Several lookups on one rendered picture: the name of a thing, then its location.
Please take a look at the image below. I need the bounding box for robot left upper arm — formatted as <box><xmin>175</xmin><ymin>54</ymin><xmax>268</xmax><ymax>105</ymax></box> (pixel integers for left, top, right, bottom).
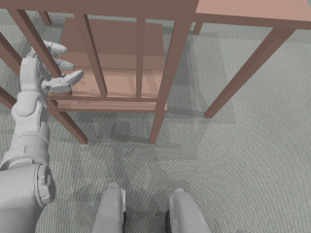
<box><xmin>0</xmin><ymin>163</ymin><xmax>56</xmax><ymax>233</ymax></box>

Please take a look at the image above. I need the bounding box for left robot thigh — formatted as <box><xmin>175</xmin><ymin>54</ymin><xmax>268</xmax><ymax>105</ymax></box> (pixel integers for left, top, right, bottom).
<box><xmin>91</xmin><ymin>186</ymin><xmax>126</xmax><ymax>233</ymax></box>

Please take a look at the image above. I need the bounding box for left robot forearm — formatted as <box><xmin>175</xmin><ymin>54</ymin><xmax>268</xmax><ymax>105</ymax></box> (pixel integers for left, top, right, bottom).
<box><xmin>0</xmin><ymin>90</ymin><xmax>51</xmax><ymax>172</ymax></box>

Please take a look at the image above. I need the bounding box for table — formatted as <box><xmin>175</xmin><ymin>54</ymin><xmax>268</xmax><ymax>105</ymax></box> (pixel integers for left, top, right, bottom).
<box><xmin>0</xmin><ymin>0</ymin><xmax>311</xmax><ymax>118</ymax></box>

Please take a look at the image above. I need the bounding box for chair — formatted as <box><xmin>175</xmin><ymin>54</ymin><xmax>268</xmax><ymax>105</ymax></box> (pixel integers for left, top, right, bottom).
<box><xmin>0</xmin><ymin>0</ymin><xmax>199</xmax><ymax>145</ymax></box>

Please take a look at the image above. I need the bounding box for robot thigh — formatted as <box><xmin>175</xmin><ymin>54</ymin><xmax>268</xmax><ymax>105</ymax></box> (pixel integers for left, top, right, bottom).
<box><xmin>168</xmin><ymin>192</ymin><xmax>212</xmax><ymax>233</ymax></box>
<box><xmin>91</xmin><ymin>186</ymin><xmax>126</xmax><ymax>233</ymax></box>

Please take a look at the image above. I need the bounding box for robot left hand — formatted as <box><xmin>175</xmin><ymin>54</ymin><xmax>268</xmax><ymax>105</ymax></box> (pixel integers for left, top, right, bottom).
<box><xmin>19</xmin><ymin>39</ymin><xmax>85</xmax><ymax>98</ymax></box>

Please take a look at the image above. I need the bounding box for right robot thigh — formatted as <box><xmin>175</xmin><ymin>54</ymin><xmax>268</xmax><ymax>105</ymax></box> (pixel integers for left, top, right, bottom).
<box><xmin>168</xmin><ymin>192</ymin><xmax>212</xmax><ymax>233</ymax></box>

